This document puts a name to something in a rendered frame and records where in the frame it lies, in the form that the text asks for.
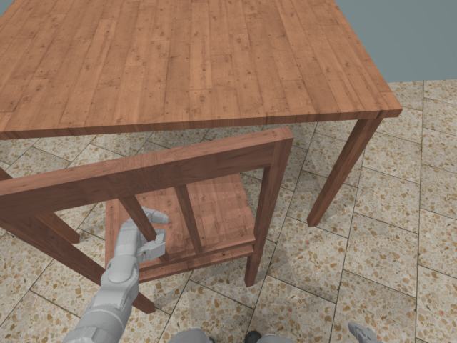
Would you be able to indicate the table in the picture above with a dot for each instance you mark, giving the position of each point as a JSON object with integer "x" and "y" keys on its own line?
{"x": 87, "y": 67}

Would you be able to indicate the robot right hand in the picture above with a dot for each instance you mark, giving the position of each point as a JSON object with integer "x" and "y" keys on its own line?
{"x": 362, "y": 334}

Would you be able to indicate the robot left forearm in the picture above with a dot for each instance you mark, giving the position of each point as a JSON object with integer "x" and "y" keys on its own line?
{"x": 105, "y": 319}

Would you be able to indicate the left robot shin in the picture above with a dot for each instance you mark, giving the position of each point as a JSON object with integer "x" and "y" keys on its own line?
{"x": 197, "y": 329}

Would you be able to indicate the chair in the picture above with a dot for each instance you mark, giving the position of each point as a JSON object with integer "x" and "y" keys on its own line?
{"x": 197, "y": 186}

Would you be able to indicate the robot left hand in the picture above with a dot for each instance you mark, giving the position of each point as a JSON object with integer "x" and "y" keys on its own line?
{"x": 130, "y": 238}

